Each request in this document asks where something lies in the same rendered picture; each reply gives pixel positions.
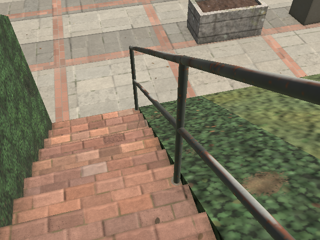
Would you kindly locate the stairs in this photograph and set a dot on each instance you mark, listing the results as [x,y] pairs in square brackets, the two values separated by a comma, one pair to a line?
[105,177]

